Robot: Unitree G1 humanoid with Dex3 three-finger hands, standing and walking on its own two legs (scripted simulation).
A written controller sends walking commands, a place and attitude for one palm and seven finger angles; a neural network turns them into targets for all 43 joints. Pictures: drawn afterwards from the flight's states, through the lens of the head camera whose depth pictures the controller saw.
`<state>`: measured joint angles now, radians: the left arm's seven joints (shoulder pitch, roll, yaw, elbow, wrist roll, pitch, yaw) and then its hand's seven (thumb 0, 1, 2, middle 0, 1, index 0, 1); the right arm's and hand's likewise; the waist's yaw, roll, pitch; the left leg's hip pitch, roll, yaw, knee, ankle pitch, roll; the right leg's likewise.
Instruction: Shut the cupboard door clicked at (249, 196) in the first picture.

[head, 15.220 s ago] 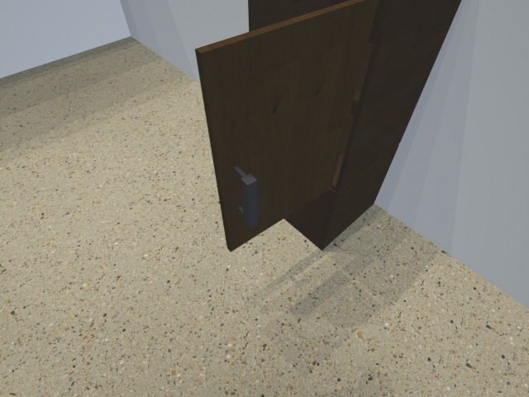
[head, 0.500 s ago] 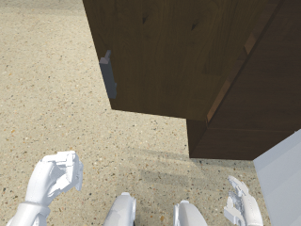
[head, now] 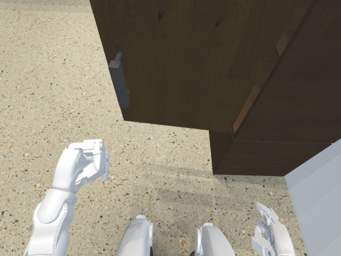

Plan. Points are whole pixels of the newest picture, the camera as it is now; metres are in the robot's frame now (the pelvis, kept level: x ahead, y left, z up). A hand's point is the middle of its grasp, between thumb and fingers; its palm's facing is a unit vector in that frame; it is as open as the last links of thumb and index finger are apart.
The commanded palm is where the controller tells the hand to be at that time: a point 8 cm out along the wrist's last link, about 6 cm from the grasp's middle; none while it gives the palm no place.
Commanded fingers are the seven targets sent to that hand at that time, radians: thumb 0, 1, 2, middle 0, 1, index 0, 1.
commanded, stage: bring the fist close to the handle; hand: left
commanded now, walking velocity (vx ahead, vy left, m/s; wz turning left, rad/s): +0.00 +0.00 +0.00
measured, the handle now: (122, 81) +0.56 +0.17 +0.03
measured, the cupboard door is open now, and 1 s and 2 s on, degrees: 84 84 73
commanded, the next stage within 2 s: push the door shut along its arc in 1.04 s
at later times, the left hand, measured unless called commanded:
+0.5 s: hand (124, 120) +0.42 +0.14 +0.04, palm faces -0.10 -0.99 -0.03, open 3.1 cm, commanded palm +0.41 +0.19 +0.04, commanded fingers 0.00 0.90 0.90 -1.30 -1.50 -1.30 -1.50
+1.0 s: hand (127, 109) +0.46 +0.14 +0.03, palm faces -0.07 -1.00 -0.03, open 3.1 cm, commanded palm +0.44 +0.19 +0.04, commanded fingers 0.00 0.90 0.90 -1.30 -1.50 -1.30 -1.50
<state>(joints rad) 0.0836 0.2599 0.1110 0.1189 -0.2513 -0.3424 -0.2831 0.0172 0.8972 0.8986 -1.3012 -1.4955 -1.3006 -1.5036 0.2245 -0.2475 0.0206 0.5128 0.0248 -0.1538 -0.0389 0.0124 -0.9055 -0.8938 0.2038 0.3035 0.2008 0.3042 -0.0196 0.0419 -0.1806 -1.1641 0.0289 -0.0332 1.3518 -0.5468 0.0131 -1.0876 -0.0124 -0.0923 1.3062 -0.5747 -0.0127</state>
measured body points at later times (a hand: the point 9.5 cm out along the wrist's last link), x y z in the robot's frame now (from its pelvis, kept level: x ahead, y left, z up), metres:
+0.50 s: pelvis +0.00 +0.00 +0.00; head +0.12 +0.01 +0.44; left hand +0.42 +0.19 +0.04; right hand +0.12 -0.26 -0.11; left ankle +0.05 +0.11 -0.61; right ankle +0.03 -0.12 -0.61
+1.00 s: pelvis +0.00 -0.01 +0.00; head +0.14 +0.00 +0.43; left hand +0.45 +0.19 +0.04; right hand +0.05 -0.27 -0.12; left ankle +0.05 +0.11 -0.61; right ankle +0.03 -0.12 -0.61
